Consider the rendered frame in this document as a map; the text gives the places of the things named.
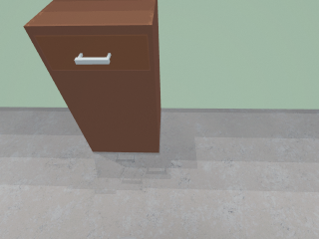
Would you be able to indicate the cabinet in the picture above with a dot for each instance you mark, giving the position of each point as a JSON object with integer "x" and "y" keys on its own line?
{"x": 116, "y": 110}

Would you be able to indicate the handle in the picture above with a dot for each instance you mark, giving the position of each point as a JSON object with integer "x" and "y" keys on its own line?
{"x": 80, "y": 60}

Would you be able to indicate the drawer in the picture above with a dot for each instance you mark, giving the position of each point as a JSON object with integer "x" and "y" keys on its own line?
{"x": 128, "y": 51}

